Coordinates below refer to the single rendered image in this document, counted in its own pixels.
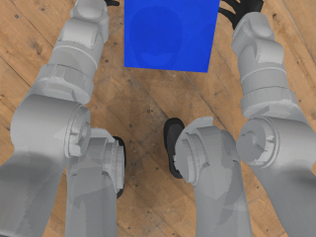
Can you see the robot right forearm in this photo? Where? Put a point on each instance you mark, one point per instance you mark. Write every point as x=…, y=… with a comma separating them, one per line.
x=262, y=72

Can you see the robot left thigh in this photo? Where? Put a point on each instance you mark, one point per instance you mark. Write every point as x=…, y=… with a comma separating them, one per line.
x=91, y=203

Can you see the robot right foot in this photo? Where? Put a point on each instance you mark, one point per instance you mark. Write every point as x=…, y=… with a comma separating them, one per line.
x=173, y=127

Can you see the robot left forearm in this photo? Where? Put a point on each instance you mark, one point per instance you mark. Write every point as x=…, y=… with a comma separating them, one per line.
x=75, y=57

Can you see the left robot upper arm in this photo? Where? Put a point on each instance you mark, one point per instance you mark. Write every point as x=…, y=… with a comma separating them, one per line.
x=46, y=133

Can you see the right robot upper arm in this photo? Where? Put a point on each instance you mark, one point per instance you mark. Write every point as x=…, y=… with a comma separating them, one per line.
x=281, y=153

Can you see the carton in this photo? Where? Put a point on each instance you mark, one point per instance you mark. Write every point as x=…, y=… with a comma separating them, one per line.
x=169, y=34

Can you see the robot right hand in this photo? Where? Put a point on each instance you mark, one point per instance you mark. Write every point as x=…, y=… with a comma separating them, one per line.
x=241, y=9

